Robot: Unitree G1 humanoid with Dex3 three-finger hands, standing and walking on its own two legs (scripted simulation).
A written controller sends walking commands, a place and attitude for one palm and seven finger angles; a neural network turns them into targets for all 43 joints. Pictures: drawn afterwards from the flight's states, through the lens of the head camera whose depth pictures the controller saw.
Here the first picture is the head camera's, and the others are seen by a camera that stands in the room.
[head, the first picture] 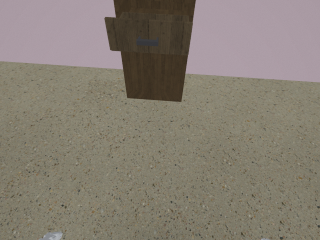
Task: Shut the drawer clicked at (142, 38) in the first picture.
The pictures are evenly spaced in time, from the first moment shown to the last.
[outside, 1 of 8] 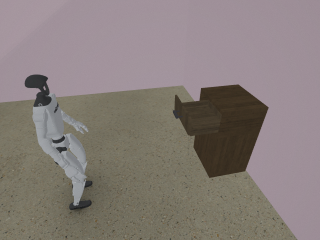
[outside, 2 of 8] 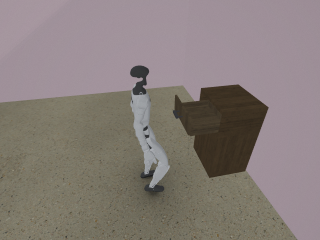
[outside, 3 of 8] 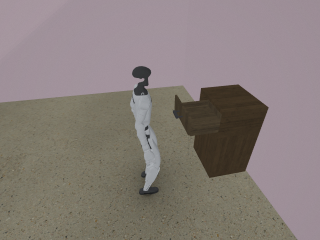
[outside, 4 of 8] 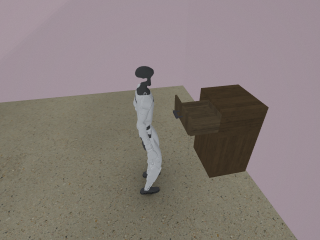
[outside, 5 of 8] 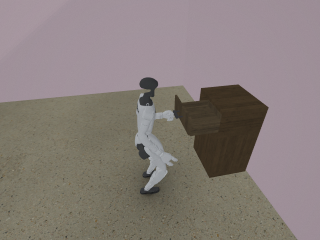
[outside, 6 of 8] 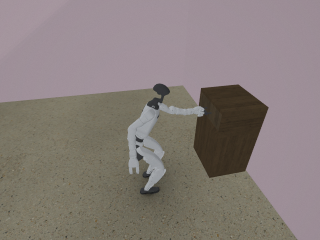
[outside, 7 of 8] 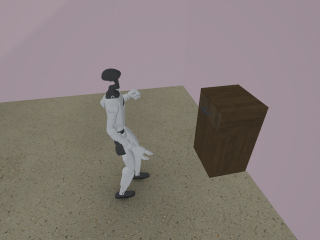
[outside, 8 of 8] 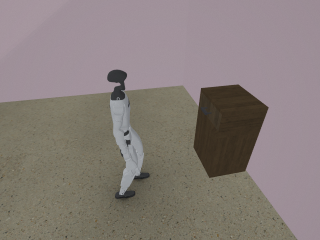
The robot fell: no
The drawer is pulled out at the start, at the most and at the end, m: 0.30 0.30 0.00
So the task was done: yes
